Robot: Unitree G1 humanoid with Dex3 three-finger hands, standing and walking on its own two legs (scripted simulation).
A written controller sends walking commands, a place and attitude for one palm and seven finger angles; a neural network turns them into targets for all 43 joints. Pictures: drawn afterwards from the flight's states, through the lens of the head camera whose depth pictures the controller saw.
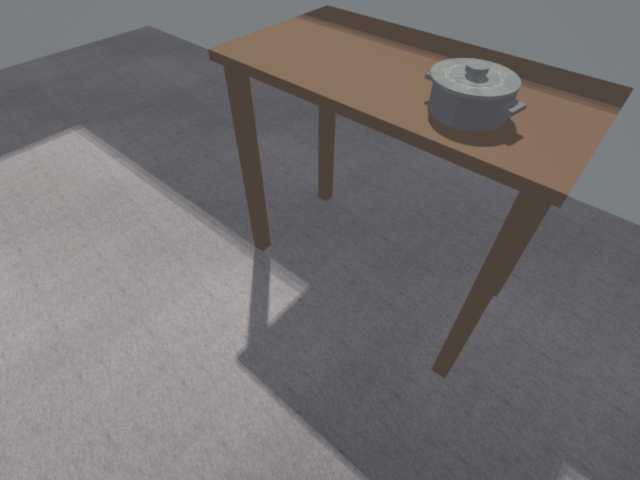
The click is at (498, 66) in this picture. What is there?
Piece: lid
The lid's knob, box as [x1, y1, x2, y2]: [465, 60, 489, 75]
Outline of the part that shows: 466,64 465,70 471,74 476,75 485,74 489,67 487,63 477,60 469,61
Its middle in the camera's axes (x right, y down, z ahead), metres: +0.32 -0.35 +0.79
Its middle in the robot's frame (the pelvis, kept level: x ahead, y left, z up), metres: +0.85 -0.27 +0.15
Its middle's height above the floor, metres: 0.92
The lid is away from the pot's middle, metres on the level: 0.00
